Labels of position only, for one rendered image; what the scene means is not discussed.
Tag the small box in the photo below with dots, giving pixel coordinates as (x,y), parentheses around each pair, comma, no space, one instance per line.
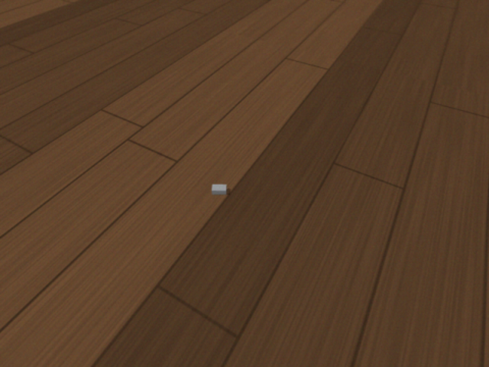
(219,189)

